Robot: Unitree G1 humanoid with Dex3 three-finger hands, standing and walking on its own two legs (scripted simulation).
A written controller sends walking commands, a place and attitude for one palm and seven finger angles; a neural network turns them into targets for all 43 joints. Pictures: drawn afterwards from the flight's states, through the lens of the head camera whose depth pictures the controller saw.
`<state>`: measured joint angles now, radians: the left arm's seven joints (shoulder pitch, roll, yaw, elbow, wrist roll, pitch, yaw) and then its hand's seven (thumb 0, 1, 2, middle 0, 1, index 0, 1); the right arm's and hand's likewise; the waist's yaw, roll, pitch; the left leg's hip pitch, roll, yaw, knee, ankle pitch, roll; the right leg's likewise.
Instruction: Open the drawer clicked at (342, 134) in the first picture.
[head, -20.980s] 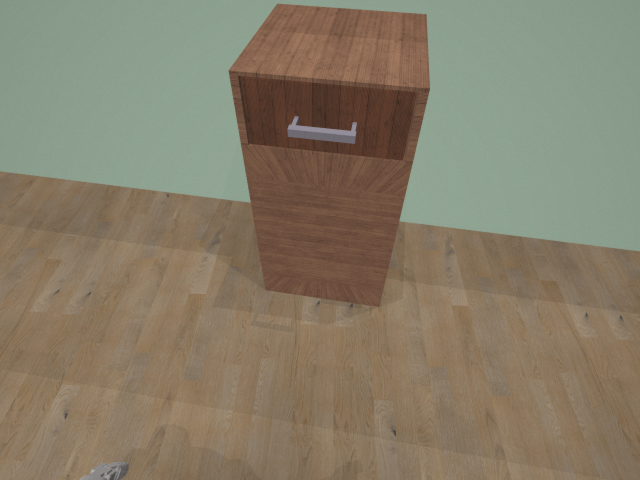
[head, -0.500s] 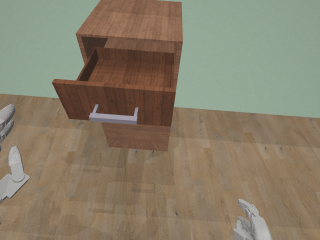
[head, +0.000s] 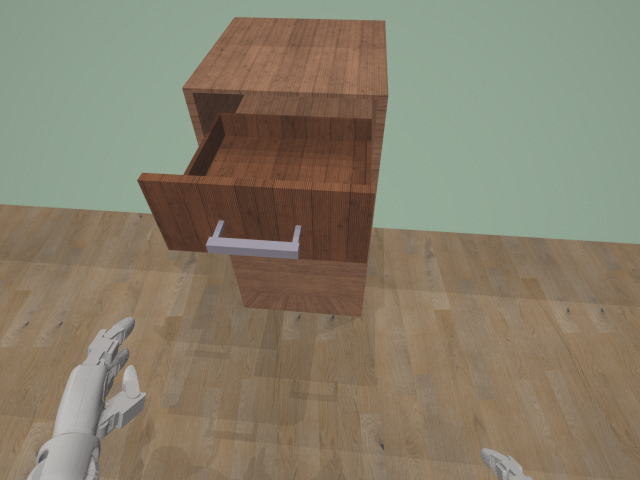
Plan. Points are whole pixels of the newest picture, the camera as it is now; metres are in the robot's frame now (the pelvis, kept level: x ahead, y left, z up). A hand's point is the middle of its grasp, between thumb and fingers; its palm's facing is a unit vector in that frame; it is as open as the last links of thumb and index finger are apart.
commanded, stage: let the arm hang, fingers relaxed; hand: left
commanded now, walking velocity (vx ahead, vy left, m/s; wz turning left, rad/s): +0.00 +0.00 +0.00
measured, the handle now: (256, 238) +0.49 +0.14 -0.01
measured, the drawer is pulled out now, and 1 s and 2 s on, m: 0.30 0.30 0.30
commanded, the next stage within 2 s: look to check the result in 0.98 s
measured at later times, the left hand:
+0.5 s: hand out of the picture -0.03 +0.19 -0.16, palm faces +0.03 -0.98 -0.21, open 7.3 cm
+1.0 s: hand out of the picture -0.01 +0.16 -0.17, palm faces +0.03 -0.99 -0.15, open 7.3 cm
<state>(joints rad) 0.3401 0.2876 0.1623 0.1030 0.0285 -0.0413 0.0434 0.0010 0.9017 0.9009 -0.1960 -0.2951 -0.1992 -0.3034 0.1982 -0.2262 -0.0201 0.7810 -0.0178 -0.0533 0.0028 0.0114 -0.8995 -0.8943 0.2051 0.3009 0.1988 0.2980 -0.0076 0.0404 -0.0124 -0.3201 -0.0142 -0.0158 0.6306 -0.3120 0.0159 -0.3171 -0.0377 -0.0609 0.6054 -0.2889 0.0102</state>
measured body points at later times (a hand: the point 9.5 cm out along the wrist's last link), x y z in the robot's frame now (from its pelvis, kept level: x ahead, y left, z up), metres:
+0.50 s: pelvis +0.01 +0.01 +0.01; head +0.03 +0.01 +0.46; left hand -0.03 +0.24 -0.14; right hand -0.02 -0.21 -0.14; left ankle +0.01 +0.11 -0.73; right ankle +0.02 -0.13 -0.73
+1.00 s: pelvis +0.00 +0.00 +0.01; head +0.01 +0.01 +0.46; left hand -0.01 +0.21 -0.15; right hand -0.04 -0.20 -0.15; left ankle +0.01 +0.11 -0.73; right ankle +0.02 -0.13 -0.73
